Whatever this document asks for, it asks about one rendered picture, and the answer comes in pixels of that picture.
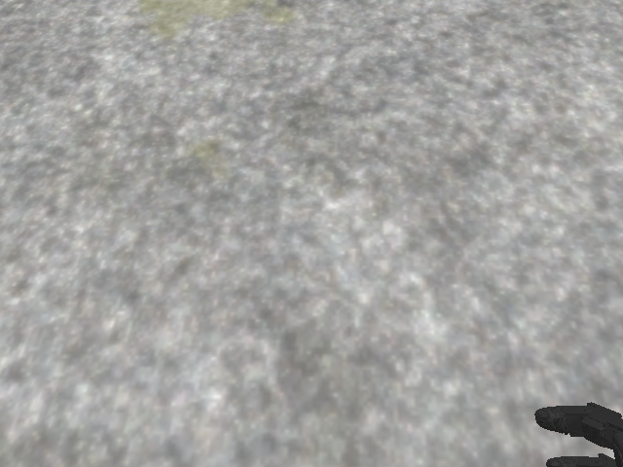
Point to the robot right hand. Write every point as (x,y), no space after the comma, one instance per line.
(595,423)

